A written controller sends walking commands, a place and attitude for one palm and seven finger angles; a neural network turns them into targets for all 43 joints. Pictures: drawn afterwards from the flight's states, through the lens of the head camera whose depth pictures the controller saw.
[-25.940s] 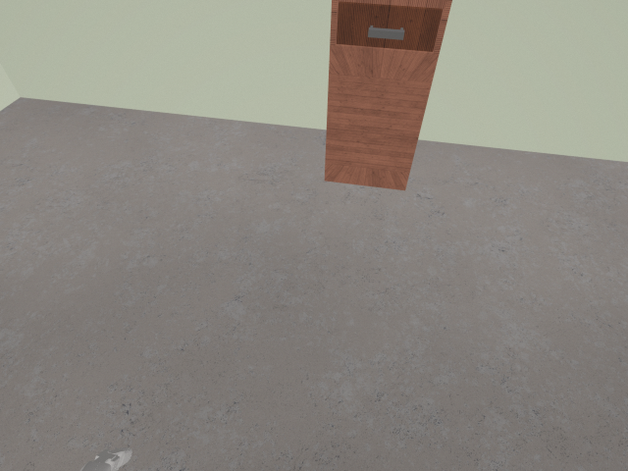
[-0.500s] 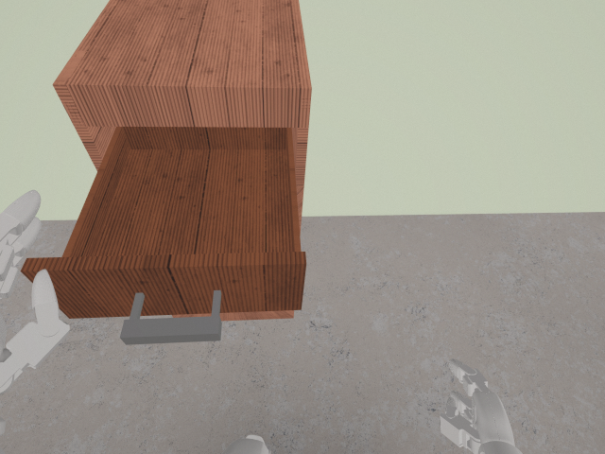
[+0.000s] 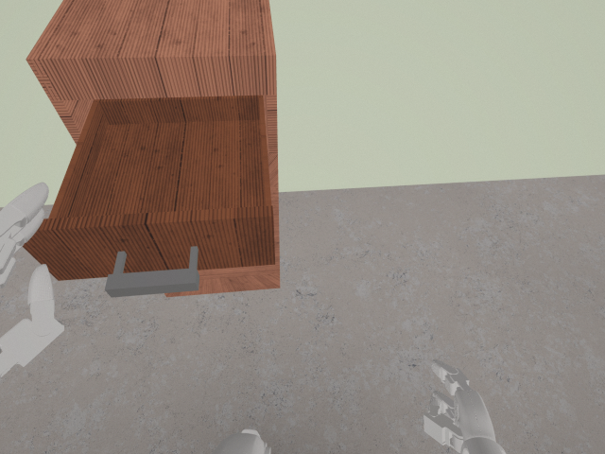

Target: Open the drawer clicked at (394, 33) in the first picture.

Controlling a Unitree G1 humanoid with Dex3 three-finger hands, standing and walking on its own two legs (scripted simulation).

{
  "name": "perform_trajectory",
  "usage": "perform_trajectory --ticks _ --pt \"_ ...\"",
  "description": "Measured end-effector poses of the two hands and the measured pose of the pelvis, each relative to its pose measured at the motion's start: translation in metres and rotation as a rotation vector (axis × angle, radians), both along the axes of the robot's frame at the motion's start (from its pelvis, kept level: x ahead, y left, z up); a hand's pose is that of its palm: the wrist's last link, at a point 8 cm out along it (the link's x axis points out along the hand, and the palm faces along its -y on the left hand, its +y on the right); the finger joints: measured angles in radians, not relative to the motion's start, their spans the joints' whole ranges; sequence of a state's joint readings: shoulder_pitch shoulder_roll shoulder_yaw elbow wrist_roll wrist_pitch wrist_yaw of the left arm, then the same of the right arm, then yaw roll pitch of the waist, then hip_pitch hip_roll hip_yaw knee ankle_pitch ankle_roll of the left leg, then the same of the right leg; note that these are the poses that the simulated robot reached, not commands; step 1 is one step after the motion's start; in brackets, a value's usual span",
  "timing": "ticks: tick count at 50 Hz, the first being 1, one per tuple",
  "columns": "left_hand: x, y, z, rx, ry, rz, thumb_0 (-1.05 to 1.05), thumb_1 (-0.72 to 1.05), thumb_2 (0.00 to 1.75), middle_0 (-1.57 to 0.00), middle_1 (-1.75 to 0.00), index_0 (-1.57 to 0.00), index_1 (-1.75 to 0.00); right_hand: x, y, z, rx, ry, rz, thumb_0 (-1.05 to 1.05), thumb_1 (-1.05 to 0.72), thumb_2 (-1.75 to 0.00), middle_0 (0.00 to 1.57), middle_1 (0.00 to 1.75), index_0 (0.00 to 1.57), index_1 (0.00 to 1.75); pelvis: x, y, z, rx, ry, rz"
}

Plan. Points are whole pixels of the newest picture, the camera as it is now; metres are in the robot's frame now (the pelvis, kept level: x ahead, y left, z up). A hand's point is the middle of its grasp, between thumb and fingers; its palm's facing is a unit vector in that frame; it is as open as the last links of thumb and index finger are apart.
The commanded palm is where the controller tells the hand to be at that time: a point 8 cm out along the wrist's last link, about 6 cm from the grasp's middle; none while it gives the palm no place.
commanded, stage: step back with the hand held close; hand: left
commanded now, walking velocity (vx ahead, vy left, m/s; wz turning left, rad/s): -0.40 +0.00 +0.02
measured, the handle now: (156, 269) +0.36 +0.25 -0.03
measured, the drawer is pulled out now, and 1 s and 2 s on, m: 0.29 0.29 0.29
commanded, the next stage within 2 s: stop stepping back and stand still in 0.10 s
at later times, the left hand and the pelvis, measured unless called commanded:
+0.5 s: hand out of the picture +0.04 +0.16 +0.18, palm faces +0.42 -0.77 -0.48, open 7.4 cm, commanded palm -0.01 +0.21 +0.18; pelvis -0.13 -0.08 +0.00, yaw +2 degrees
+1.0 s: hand out of the picture -0.01 +0.16 +0.16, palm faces +0.51 -0.75 -0.43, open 7.4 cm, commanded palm -0.08 +0.20 +0.18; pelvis -0.18 -0.09 -0.01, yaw +6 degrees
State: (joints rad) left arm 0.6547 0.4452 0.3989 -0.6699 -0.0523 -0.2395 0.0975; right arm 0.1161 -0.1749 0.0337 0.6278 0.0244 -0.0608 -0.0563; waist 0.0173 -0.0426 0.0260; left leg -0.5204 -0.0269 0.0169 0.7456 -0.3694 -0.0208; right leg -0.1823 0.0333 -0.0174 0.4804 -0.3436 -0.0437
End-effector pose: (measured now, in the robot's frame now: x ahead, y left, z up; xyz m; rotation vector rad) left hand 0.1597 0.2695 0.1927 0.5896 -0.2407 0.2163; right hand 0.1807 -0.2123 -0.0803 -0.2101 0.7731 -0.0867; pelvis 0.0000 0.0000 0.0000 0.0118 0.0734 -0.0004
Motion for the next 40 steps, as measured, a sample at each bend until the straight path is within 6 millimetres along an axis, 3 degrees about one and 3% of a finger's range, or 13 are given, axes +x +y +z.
perform_trajectory --ticks 4,8,14,19,22,27,33,40 --pt "-0.008 0.006 -0.005 -0.009 0.036 0.031 0.01 0.88 0.90 -0.21 -0.30 -0.21 -0.31 -0.005 -0.015 0.013 -0.039 -0.060 -0.031 0.01 -0.91 -0.89 0.20 0.30 0.20 0.30 -0.014 0.001 0.000 -0.033 -0.007 -0.007" --pt "-0.021 -0.005 -0.016 -0.066 0.038 0.030 0.01 0.88 0.90 -0.21 -0.30 -0.21 -0.31 -0.024 -0.026 0.021 -0.037 -0.103 -0.022 0.01 -0.91 -0.89 0.20 0.30 0.20 0.30 -0.042 -0.009 0.001 -0.023 -0.031 -0.011" --pt "-0.069 -0.039 -0.014 -0.072 0.040 0.011 0.01 0.89 0.90 -0.21 -0.30 -0.21 -0.31 -0.074 -0.047 0.021 -0.022 -0.121 -0.028 0.01 -0.91 -0.89 0.20 0.30 0.20 0.30 -0.081 -0.035 -0.004 -0.029 -0.051 -0.015" --pt "-0.121 -0.065 -0.002 0.031 -0.015 0.056 0.01 0.88 0.90 -0.21 -0.30 -0.21 -0.31 -0.117 -0.072 -0.003 0.003 -0.096 -0.014 0.01 -0.91 -0.89 0.20 0.30 0.20 0.30 -0.111 -0.064 -0.018 0.003 -0.051 0.011" --pt "-0.145 -0.070 0.004 -0.003 -0.034 0.106 0.01 0.88 0.90 -0.21 -0.30 -0.21 -0.31 -0.146 -0.088 -0.014 -0.008 -0.002 -0.009 0.01 -0.91 -0.89 0.20 0.30 0.20 0.30 -0.124 -0.071 -0.010 0.016 -0.064 0.023" --pt "-0.167 -0.069 0.003 -0.050 -0.025 0.191 0.01 0.88 0.90 -0.21 -0.30 -0.21 -0.31 -0.184 -0.111 -0.011 -0.013 0.041 -0.061 0.01 -0.91 -0.89 0.20 0.30 0.20 0.30 -0.135 -0.079 0.005 0.056 -0.054 0.046" --pt "-0.185 -0.068 -0.011 -0.080 0.022 0.218 0.01 0.88 0.90 -0.21 -0.30 -0.21 -0.31 -0.201 -0.124 -0.004 -0.057 0.019 -0.064 0.01 -0.91 -0.89 0.20 0.30 0.20 0.30 -0.154 -0.078 0.008 0.066 -0.052 0.077" --pt "-0.212 -0.063 -0.003 -0.032 -0.078 0.188 0.01 0.88 0.90 -0.21 -0.30 -0.21 -0.31 -0.198 -0.106 0.003 -0.060 -0.072 -0.016 0.01 -0.91 -0.89 0.19 0.30 0.20 0.30 -0.175 -0.076 -0.006 0.041 -0.082 0.091"
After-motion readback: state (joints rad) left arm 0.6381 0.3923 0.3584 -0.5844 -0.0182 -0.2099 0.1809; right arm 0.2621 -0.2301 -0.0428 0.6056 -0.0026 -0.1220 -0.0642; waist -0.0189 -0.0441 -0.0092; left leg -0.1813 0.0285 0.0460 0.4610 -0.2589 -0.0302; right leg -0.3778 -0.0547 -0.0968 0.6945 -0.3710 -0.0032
